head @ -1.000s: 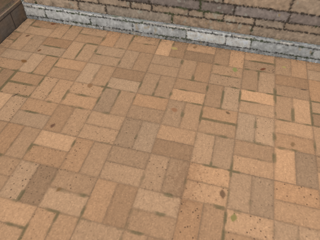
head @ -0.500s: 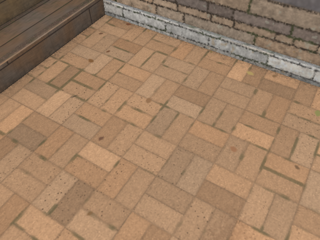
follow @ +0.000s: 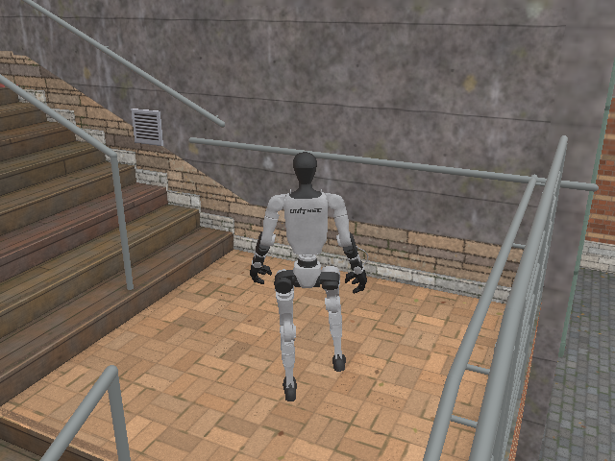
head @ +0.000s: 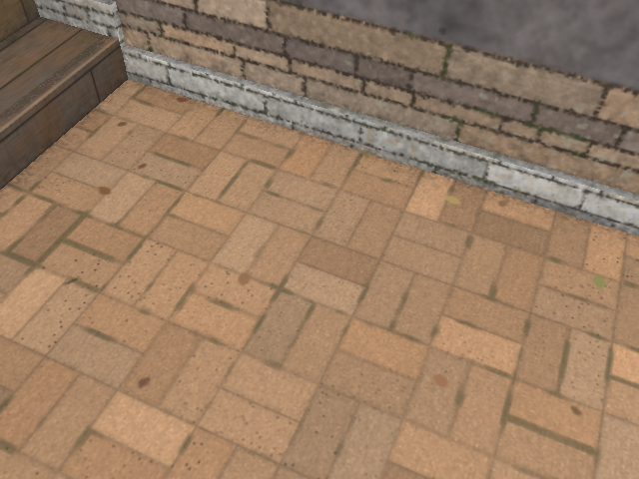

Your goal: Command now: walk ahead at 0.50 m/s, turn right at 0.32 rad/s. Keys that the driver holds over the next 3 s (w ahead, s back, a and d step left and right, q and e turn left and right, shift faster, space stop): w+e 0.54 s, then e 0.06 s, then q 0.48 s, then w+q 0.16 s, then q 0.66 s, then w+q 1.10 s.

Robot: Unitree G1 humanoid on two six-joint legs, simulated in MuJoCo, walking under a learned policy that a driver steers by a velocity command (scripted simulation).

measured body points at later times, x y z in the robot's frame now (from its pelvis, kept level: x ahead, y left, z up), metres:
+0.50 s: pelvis +0.27 -0.09 +0.00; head +0.30 -0.11 +0.44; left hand +0.42 +0.15 -0.12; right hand +0.36 -0.40 -0.10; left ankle +0.37 +0.07 -0.67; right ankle +0.26 -0.16 -0.75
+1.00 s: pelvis +0.46 -0.11 -0.02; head +0.50 -0.12 +0.43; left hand +0.69 +0.09 -0.12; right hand +0.51 -0.41 -0.12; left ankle +0.58 -0.05 -0.75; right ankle +0.43 -0.27 -0.71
